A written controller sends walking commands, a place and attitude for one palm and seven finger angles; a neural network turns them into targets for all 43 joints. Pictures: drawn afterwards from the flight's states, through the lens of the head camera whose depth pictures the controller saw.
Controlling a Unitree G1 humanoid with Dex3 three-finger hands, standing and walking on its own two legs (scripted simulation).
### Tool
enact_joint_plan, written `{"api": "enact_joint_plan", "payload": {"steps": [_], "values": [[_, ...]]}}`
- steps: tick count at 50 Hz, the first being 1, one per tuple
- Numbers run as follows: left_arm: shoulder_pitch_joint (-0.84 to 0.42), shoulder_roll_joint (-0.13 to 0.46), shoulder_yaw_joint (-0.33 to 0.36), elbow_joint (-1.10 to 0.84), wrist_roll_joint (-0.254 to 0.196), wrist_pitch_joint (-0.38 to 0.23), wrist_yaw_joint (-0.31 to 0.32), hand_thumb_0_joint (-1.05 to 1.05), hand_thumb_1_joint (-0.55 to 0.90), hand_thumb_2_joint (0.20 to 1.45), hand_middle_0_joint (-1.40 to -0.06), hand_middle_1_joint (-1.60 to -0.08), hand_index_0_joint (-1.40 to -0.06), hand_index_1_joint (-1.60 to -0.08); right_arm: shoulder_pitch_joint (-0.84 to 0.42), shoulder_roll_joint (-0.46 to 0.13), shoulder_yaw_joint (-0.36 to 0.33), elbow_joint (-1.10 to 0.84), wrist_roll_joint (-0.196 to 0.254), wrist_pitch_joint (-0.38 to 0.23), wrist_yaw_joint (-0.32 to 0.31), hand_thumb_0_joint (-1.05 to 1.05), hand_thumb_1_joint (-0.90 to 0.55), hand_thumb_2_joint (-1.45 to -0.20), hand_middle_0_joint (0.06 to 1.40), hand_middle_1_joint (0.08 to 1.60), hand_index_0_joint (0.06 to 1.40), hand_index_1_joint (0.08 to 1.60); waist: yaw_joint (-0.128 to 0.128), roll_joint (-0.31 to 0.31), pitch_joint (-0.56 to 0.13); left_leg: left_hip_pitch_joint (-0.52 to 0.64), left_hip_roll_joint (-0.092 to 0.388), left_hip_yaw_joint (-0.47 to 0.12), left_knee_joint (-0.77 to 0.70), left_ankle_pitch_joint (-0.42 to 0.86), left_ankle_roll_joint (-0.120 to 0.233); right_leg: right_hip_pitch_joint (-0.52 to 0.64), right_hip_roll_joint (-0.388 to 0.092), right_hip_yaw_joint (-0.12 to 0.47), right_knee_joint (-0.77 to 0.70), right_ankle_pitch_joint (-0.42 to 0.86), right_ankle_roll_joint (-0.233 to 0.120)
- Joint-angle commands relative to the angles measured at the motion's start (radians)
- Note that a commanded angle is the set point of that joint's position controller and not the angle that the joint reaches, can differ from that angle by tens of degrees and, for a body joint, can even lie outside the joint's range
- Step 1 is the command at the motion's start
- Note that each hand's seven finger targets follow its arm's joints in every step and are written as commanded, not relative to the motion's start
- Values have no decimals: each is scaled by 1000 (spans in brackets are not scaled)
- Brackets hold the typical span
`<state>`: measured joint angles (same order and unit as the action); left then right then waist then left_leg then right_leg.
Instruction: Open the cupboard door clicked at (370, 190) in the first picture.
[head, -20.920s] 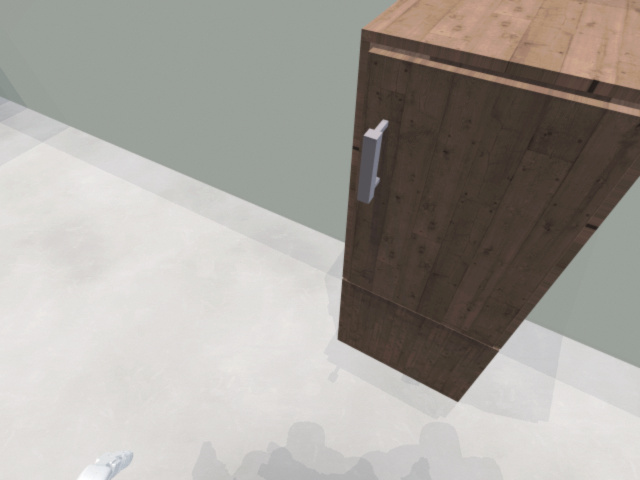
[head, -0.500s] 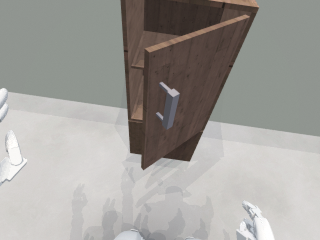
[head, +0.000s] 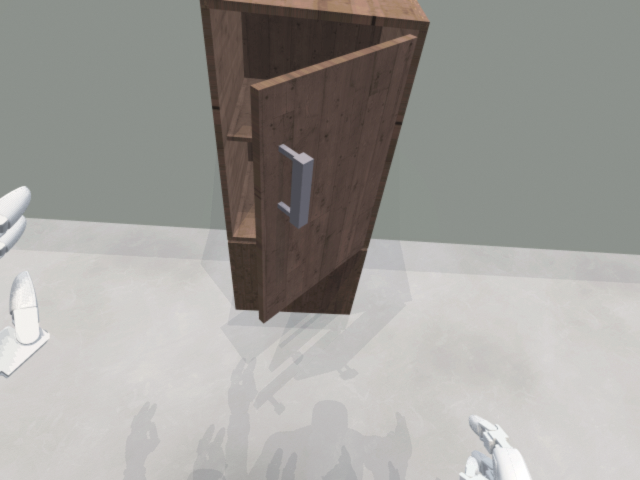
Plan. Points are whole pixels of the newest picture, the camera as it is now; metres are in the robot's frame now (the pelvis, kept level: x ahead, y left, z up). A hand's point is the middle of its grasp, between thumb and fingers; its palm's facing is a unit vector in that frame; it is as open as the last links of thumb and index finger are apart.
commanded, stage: stop stepping back and stand still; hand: left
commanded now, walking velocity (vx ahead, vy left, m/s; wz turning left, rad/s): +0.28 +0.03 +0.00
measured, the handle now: (292, 186) +0.55 +0.10 +0.06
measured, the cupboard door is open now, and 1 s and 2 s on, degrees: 45 45 45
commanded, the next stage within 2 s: let the arm hang, fingers relaxed in 1.88 s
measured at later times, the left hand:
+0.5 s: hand out of the picture +0.08 +0.27 +0.19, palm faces +0.54 -0.74 -0.39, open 7.4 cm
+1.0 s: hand out of the picture +0.05 +0.29 +0.17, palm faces +0.52 -0.72 -0.45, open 7.4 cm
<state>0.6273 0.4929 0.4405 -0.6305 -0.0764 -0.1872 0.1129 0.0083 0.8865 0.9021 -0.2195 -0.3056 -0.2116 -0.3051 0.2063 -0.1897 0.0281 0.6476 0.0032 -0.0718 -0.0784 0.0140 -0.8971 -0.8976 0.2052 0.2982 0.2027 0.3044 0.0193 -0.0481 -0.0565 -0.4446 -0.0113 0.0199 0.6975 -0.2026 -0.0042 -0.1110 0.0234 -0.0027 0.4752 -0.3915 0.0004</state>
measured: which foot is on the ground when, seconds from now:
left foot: down 0.00-0.24, up 0.26-0.50, down 0.52-0.68, up 0.70-0.92, down 0.94-1.00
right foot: down 0.00-1.00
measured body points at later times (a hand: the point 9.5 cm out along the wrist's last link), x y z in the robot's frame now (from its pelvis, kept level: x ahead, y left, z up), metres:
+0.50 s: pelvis -0.11 -0.01 +0.01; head -0.14 -0.01 +0.46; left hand +0.04 +0.31 +0.21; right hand +0.05 -0.26 -0.08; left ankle -0.11 +0.14 -0.72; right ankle -0.05 -0.10 -0.73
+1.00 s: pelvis -0.11 +0.00 +0.00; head -0.11 +0.01 +0.45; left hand +0.02 +0.32 +0.19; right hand +0.06 -0.22 -0.08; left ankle -0.11 +0.12 -0.73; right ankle -0.06 -0.08 -0.73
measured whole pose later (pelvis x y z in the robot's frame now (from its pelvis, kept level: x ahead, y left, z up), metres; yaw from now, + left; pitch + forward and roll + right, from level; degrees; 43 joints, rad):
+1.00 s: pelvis -0.11 +0.00 +0.00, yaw +6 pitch -2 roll +0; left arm 0.52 0.39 0.41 -0.44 -0.02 -0.22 0.15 0.01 0.89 0.90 -0.22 -0.31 -0.21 -0.30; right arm 0.24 -0.21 0.00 0.66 -0.01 -0.15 -0.09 0.02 -0.90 -0.90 0.20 0.30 0.20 0.30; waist 0.01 -0.02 0.03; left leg -0.24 0.01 0.07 0.52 -0.24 0.02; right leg -0.29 0.01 -0.08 0.55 -0.25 -0.02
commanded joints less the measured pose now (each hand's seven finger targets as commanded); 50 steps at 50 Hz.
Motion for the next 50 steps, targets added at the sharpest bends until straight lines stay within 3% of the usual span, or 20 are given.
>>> {"api": "enact_joint_plan", "payload": {"steps": [1, 5, 8, 10, 11, 12, 13, 17, 23, 26, 27, 31, 33, 34, 35, 38, 40, 44, 47, 50], "values": [[-130, 123, 95, -67, 8, -17, 37, 0, 900, 900, -200, -300, -200, -300, -91, -169, -49, -159, 0, -89, -33, 0, -900, -900, 200, 300, 200, 300, -22, 337, -44, 368, 187, -233, -346, 498, 67, -236, -26, -42, 182, 91, 14], [-146, 132, 100, -92, 12, -42, 41, 0, 900, 900, -200, -300, -200, -300, -69, -148, -52, -149, -17, -130, -16, 0, -900, -900, 200, 300, 200, 300, -26, 236, -64, 264, 234, -385, -507, 86, 70, -171, 0, 27, 249, -103, 8], [-21, 107, 90, -134, 25, -34, 46, 0, 900, 900, -200, -300, -200, -300, -106, -155, -53, -186, -10, -118, -3, 0, -900, -900, 200, 300, 200, 300, -9, 264, -35, -8, 161, -231, -596, -411, 50, 75, 21, -58, 89, -40, -10], [44, 122, 102, -135, 32, -37, 41, 0, 900, 900, -200, -300, -200, -300, -122, -149, -57, -203, -10, -100, 2, 0, -900, -900, 200, 300, 200, 300, -5, 200, -20, -107, 84, -131, -467, -425, 21, 150, -4, -50, -29, -55, -34], [48, 138, 111, -122, 39, -37, 41, 0, 900, 900, -200, -300, -200, -300, -120, -142, -66, -203, -13, -84, 4, 0, -900, -900, 200, 300, 200, 300, -2, 58, -2, -88, 11, -46, -204, -362, 6, 36, -98, 75, -170, -210, -80], [18, 154, 123, -129, 39, -40, 42, 0, 900, 900, -200, -300, -200, -300, -106, -143, -81, -190, -12, -73, 3, 0, -900, -900, 200, 300, 200, 300, -3, -165, 17, -27, -43, -9, 196, -248, -7, -216, -314, 403, -354, -443, -174], [-52, 142, 123, -135, 29, -46, 46, 0, 900, 900, -200, -300, -200, -300, -101, -153, -86, -163, -17, -68, -4, 0, -900, -900, 200, 300, 200, 300, -12, -187, 82, -104, -25, -41, 420, -207, -11, -320, -393, 493, -395, -454, -210], [-172, 125, 117, 27, 48, -77, 48, 0, 900, 900, -200, -300, -200, -300, -56, -121, -60, -134, -25, -81, -12, 0, -900, -900, 200, 300, 200, 300, -62, -4, 56, -7, 80, -22, 267, -107, 9, -365, -288, 244, -310, -330, -144], [-252, 59, 28, 69, 56, -70, 67, 0, 900, 900, -200, -300, -200, -300, -35, -142, -67, -120, -17, -126, -49, 0, -900, -900, 200, 300, 200, 300, -33, -27, 21, 247, 19, 85, -217, -189, 55, -238, -213, 107, -178, -252, -94], [-219, 59, 38, -39, 52, -82, 66, 0, 900, 900, -200, -300, -200, -300, -39, -166, -67, -158, -10, -126, -34, 0, -900, -900, 200, 300, 200, 300, -37, 267, 62, 256, 272, -331, -458, -364, 160, -336, -33, -59, 197, -63, 1], [-222, 90, 69, -67, 59, -82, 65, 0, 900, 900, -200, -300, -200, -300, -48, -161, -70, -164, -10, -125, -26, 0, -900, -900, 200, 300, 200, 300, -31, 242, 64, 199, 320, -377, -492, -323, 179, -324, -14, -85, 303, -57, 15], [-137, 107, 100, -76, 67, -70, 63, 0, 900, 900, -200, -300, -200, -300, -81, -140, -64, -157, -7, -121, -8, 0, -900, -900, 200, 300, 200, 300, -21, 273, 94, -30, 236, -168, -400, -395, 134, -77, -26, -74, 157, 14, 4], [-125, 107, 96, -49, 69, -66, 62, 0, 900, 900, -200, -300, -200, -300, -82, -140, -73, -157, -9, -113, -3, 0, -900, -900, 200, 300, 200, 300, -8, 98, 104, -131, 83, -18, -107, -358, 63, -3, -84, 103, -68, -81, -57], [-138, 141, 115, -56, 66, -61, 62, 0, 900, 900, -200, -300, -200, -300, -88, -130, -80, -165, -10, -109, 0, 0, -900, -900, 200, 300, 200, 300, -7, -121, 87, -175, 3, 31, 175, -307, 32, -54, -282, 444, -241, -217, -147], [-191, 130, 103, -66, 52, -68, 60, 0, 900, 900, -200, -300, -200, -300, -91, -136, -84, -154, -7, -114, 0, 0, -900, -900, 200, 300, 200, 300, -10, -138, 67, -177, 12, -10, 380, -273, 25, -75, -385, 554, -302, -177, -196], [-162, 113, 115, 4, 50, -86, 48, 0, 900, 900, -200, -300, -200, -300, -39, -122, -70, -123, -15, -112, 7, 0, -900, -900, 200, 300, 200, 300, -36, -13, 30, -65, 61, -30, 372, -144, 11, -181, -318, 355, -275, -126, -173], [-150, 100, 107, 40, 46, -90, 45, 0, 900, 900, -200, -300, -200, -300, -58, -110, -57, -129, -13, -106, -2, 0, -900, -900, 200, 300, 200, 300, -34, -63, 37, 50, 63, 10, 193, -117, 14, -250, -279, 213, -274, -93, -142], [-155, 69, 68, 23, 47, -89, 57, 0, 900, 900, -200, -300, -200, -300, -66, -120, -56, -128, -15, -126, -25, 0, -900, -900, 200, 300, 200, 300, -22, -11, 40, 281, 32, 53, -206, -123, 42, -272, -223, 135, -243, -179, -94], [-186, 74, 69, -76, 50, -111, 62, 0, 900, 900, -200, -300, -200, -300, -60, -155, -63, -156, -23, -134, -17, 0, -900, -900, 200, 300, 200, 300, -9, 258, 26, 290, 230, -262, -441, -179, 116, -245, -69, 39, 43, 30, -12], [-168, 102, 98, -65, 59, -102, 57, 0, 900, 900, -200, -300, -200, -300, -83, -127, -55, -150, -16, -131, -9, 0, -900, -900, 200, 300, 200, 300, -2, 231, 16, 152, 227, -196, -451, -76, 102, -96, -48, -12, 73, 121, 10]]}}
